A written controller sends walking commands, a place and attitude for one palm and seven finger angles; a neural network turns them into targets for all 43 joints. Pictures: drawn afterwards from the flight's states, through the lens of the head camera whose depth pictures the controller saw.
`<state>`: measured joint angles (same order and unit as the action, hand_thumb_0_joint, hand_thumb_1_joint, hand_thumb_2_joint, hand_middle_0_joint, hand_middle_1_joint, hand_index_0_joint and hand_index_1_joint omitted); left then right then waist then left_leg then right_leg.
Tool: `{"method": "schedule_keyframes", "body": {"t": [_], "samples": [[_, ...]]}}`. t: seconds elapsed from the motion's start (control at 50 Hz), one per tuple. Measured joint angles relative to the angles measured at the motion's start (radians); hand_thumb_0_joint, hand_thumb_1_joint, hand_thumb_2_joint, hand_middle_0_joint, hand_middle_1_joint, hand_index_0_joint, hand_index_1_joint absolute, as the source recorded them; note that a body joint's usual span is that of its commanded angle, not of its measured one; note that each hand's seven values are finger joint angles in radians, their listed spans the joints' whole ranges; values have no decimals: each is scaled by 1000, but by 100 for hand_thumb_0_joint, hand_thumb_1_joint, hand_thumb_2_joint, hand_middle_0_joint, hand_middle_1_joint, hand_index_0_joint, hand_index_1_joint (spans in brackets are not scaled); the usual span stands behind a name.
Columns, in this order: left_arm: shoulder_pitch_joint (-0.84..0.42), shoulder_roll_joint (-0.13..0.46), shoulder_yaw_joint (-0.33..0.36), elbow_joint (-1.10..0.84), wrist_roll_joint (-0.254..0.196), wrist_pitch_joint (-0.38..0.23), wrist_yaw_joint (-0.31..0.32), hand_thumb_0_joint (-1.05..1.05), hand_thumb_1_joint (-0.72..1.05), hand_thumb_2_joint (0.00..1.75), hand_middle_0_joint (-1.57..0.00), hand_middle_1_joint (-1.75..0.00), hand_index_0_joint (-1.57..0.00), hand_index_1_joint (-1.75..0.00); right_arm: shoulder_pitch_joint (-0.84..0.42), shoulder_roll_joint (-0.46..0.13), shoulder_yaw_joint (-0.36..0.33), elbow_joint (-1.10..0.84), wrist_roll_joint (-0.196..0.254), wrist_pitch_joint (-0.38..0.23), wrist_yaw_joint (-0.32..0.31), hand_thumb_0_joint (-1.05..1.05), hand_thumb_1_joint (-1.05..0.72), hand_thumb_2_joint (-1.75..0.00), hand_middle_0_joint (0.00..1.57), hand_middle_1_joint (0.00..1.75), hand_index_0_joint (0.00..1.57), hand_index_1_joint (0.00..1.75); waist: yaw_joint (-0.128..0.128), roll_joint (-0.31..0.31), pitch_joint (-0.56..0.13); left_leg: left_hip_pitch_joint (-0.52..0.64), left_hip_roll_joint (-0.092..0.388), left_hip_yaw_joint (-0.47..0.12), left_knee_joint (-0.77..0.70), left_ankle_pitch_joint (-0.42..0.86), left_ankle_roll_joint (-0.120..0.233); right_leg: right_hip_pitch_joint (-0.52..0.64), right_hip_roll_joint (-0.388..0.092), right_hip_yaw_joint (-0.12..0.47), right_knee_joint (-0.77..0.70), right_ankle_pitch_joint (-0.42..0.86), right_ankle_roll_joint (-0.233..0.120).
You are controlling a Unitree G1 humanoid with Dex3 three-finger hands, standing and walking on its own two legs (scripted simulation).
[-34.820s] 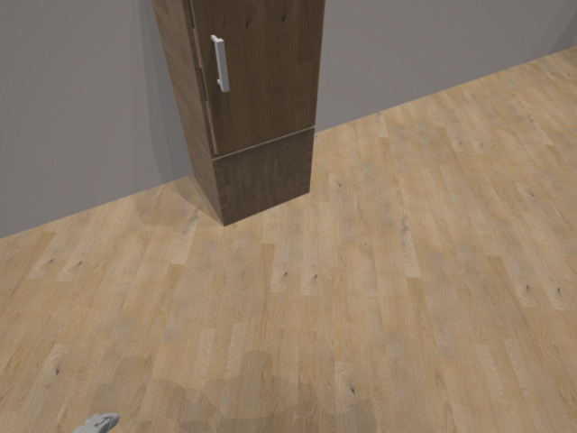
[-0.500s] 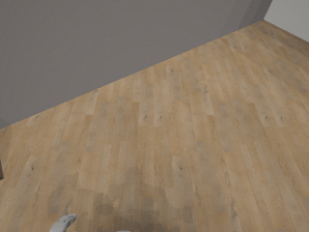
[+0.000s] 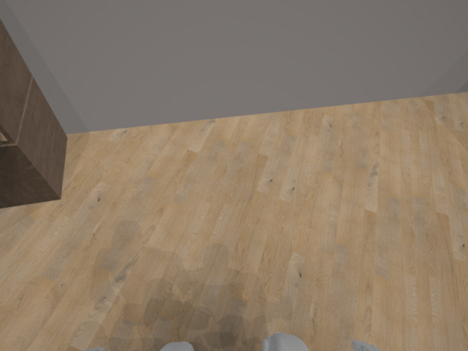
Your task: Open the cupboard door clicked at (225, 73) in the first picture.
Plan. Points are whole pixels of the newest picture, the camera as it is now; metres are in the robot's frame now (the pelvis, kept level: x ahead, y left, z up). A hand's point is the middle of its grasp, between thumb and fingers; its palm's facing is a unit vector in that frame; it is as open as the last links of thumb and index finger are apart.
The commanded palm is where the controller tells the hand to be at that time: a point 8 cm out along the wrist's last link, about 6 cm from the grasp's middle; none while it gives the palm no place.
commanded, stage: turn to face it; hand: left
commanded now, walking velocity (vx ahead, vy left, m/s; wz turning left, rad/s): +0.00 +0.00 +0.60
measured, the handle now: out of the picture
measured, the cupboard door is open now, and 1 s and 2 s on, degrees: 36 36 36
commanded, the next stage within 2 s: take the last steps up to it in 1.44 s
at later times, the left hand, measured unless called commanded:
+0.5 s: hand out of the picture +0.02 +0.16 -0.16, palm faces +0.30 -0.93 -0.22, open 7.4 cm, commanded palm none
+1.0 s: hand out of the picture +0.01 +0.19 -0.15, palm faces +0.57 -0.77 -0.30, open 7.4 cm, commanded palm none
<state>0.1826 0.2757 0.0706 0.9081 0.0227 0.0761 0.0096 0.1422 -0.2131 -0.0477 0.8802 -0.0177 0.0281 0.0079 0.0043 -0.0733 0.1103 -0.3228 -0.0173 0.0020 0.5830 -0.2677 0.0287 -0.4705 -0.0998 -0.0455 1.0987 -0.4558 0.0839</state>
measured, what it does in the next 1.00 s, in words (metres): steps on the spot, turning left: right foot, then left foot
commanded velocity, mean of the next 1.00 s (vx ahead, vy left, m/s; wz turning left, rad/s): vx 0.00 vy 0.00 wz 0.60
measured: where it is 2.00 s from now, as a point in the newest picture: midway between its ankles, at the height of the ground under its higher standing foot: outside the picture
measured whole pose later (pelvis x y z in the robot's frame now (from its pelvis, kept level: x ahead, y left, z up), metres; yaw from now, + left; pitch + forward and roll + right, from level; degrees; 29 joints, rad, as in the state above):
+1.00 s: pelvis +0.04 -0.05 +0.00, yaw +36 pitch +0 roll +0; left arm 0.15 0.24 0.05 0.85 0.02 0.02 0.02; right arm 0.18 -0.24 -0.08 0.92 -0.01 0.07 0.01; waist -0.02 0.02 0.08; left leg -0.41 -0.05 -0.12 0.82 -0.44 -0.02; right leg -0.28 -0.04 -0.05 0.58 -0.32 0.01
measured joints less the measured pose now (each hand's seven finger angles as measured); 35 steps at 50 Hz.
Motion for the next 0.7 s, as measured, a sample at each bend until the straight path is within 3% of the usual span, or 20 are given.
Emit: {"method": "schedule_keyframes", "body": {"t": [0.08, 0.2, 0.24, 0.26, 0.3, 0.36, 0.44, 0.52, 0.56, 0.58, 0.64, 0.7], "samples": [[-19, 0, 1, -20, -2, -9, -4, 1, 91, 90, -20, -30, -19, -29, 20, 1, 2, 17, -1, 6, -4, 0, -91, -90, 20, 30, 20, 30, -1, 31, -10, 19, -3, -46, -57, 38, -4, -2, 18, 29, -79, 34, 2], [-39, -9, -7, -45, -8, -23, -2, 1, 91, 90, -20, -30, -19, -29, 45, -5, -10, 29, -3, 22, 2, 0, -90, -90, 21, 30, 20, 30, -22, 71, -25, -1, -15, -122, -44, 41, -34, 123, 64, 33, -379, 62, -12], [-31, -11, -10, -60, -6, -41, 0, 1, 90, 90, -20, -30, -19, -29, 57, -10, -18, 28, 4, 30, 4, 0, -90, -90, 21, 30, 20, 30, -21, 72, -39, -36, -31, -137, 12, 10, -44, 193, 66, 29, -538, 114, -36], [-32, -22, -12, -59, -1, -49, 4, 1, 90, 90, -20, -30, -19, -29, 51, -19, -26, 34, 7, 35, 5, 0, -90, -90, 21, 30, 20, 30, -20, 87, -33, -64, -29, -136, 87, -70, -49, 191, 70, 17, -532, 126, -56], [-26, -43, -23, -57, 2, -54, 9, 1, 90, 90, -20, -30, -19, -29, 44, -35, -37, 42, 5, 45, 9, 0, -91, -90, 20, 30, 20, 30, -27, 102, -21, -129, -32, -102, 294, -179, -54, 207, 58, -15, -525, 137, -76], [-4, -65, -32, -52, 1, -54, 12, 1, 90, 90, -20, -30, -20, -30, 35, -44, -44, 49, 3, 53, 18, 1, -91, -90, 20, 30, 20, 30, -31, 90, -12, -179, -12, -30, 491, -182, -74, 249, 29, -50, -567, 154, -79], [21, -72, -38, -38, 5, -56, 8, 1, 90, 90, -20, -30, -20, -30, 19, -34, -39, 43, 8, 55, 28, 1, -91, -90, 20, 30, 19, 30, -27, 44, -4, -139, 20, 37, 404, -172, -94, 282, -10, -91, -605, 162, -72], [41, -65, -37, -26, 8, -59, 1, 1, 90, 90, -20, -30, -20, -30, -9, -27, -28, 31, 11, 45, 30, 1, -91, -90, 20, 30, 19, 30, -8, 10, 8, -50, 26, 76, 187, -155, -88, 279, -43, -135, -565, 132, -55], [57, -57, -32, -20, 3, -55, -3, 1, 90, 90, -20, -30, -20, -30, -18, -29, -22, 19, 10, 33, 31, 1, -91, -90, 20, 30, 19, 30, -5, 4, 4, 11, 22, 86, 46, -58, -74, 258, -60, -157, -503, 94, -40], [67, -54, -29, -18, -2, -49, -6, 1, 90, 90, -20, -30, -20, -30, -18, -36, -21, 8, 8, 22, 31, 0, -91, -90, 20, 30, 19, 30, -6, 13, -6, 24, 26, 70, 1, 25, -44, 227, -63, -164, -439, 71, -30], [48, -19, -16, 4, -6, -13, 0, 1, 90, 90, -20, -30, -20, -30, -29, -16, -13, 1, 3, 2, 18, 0, -91, -90, 20, 30, 19, 30, 3, -15, 3, -2, 4, 52, 63, -35, 8, 107, -45, -59, -157, -81, -8], [20, -2, -3, 13, -2, 3, 3, 1, 90, 90, -20, -30, -20, -30, -11, -3, -4, -1, -1, -2, 3, 0, -91, -90, 20, 30, 20, 30, 1, -4, -7, 8, 1, 9, 27, -35, 2, 30, -9, -12, -30, -41, -3]]}}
